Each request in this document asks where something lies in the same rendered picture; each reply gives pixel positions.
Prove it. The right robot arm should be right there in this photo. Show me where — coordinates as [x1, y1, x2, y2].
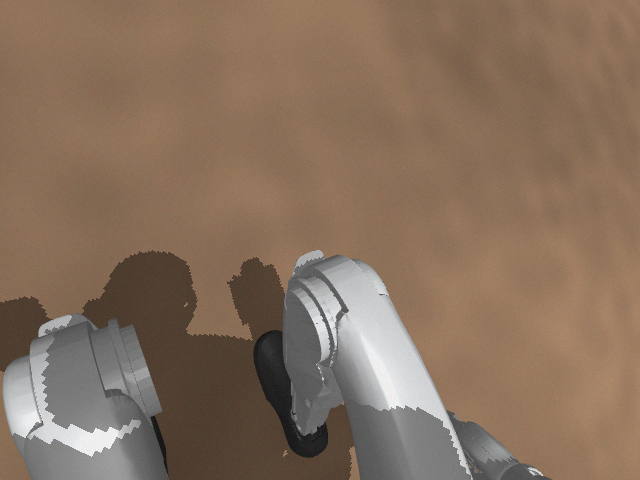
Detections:
[500, 464, 552, 480]

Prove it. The right robot hand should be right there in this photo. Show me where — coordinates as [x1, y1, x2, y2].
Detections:
[446, 410, 521, 480]

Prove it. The right robot foot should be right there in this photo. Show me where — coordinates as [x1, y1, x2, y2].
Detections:
[254, 330, 328, 458]

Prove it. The left robot foot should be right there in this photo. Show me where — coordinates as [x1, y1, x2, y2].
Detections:
[151, 416, 169, 476]

